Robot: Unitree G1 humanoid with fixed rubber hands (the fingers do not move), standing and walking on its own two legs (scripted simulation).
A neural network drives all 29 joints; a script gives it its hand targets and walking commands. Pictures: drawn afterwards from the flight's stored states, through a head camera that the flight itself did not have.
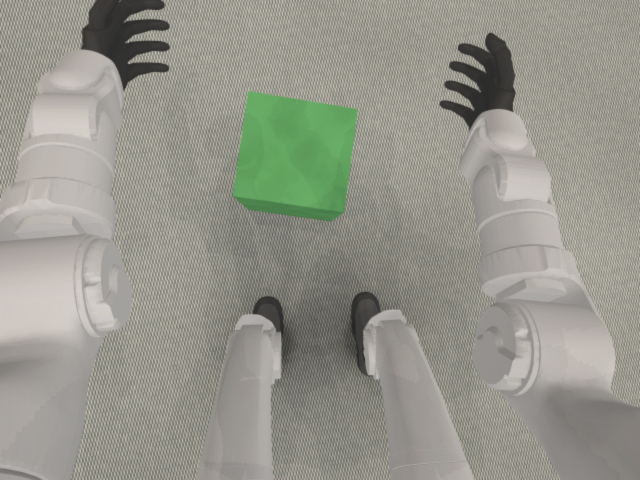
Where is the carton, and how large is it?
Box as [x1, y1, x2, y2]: [233, 91, 357, 220]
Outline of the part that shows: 248,91 233,196 248,209 324,220 331,220 343,212 357,109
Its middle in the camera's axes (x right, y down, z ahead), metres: -0.06 -0.15 +0.85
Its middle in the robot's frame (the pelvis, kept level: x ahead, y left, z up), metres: +0.53 +0.02 -0.53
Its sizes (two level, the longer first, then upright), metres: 0.210 0.200 0.250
